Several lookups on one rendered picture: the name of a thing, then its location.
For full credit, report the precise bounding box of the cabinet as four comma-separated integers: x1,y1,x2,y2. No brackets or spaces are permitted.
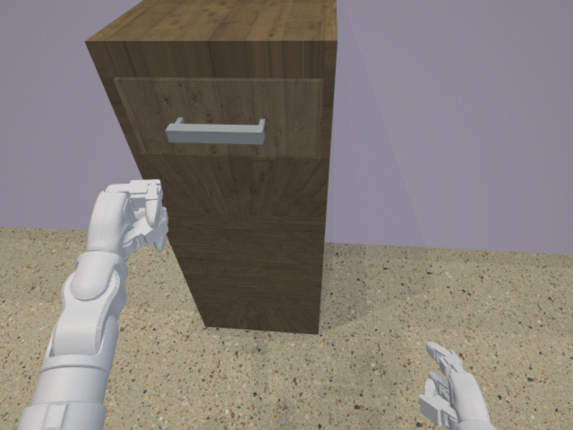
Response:
85,0,338,335

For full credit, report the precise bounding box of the left robot hand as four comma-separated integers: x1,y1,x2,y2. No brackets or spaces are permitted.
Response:
86,179,168,263

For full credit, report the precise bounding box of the drawer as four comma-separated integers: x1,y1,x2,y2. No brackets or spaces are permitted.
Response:
114,77,322,157

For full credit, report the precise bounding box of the robot left forearm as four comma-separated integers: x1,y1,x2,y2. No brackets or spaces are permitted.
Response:
16,251,128,430

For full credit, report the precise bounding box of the handle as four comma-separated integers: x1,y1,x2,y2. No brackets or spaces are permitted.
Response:
166,117,266,144

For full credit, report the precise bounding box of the right robot hand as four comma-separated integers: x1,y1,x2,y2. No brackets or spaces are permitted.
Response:
419,341,491,430

